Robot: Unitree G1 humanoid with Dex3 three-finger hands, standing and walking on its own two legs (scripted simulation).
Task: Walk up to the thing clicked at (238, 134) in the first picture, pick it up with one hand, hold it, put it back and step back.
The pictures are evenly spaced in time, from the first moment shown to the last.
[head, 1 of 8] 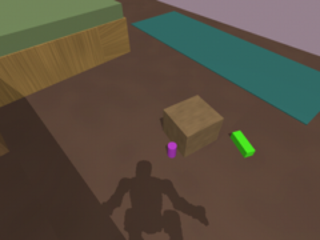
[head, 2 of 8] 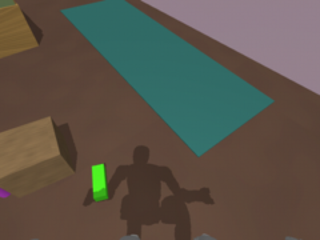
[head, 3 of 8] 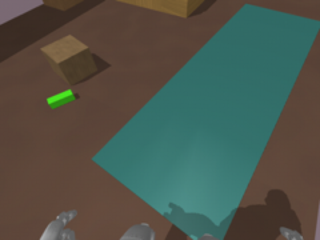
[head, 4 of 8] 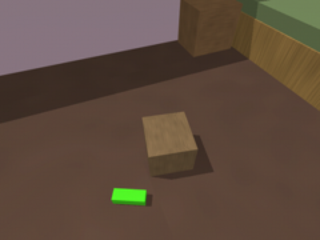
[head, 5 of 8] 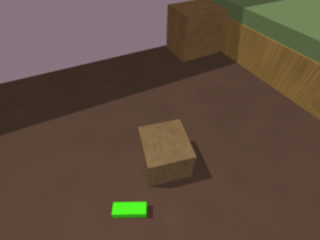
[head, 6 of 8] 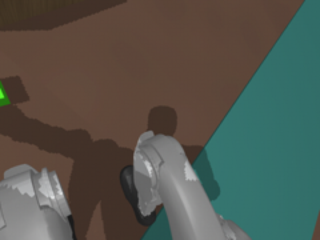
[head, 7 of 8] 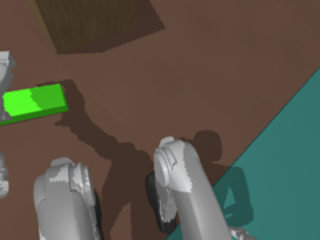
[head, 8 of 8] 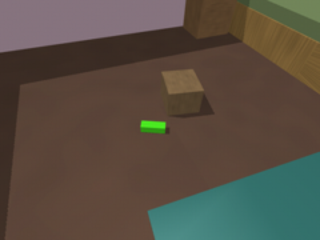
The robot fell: no
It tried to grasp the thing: yes
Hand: left
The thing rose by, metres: 0.66
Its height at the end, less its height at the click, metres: +0.00
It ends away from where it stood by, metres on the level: 0.01
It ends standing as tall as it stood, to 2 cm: yes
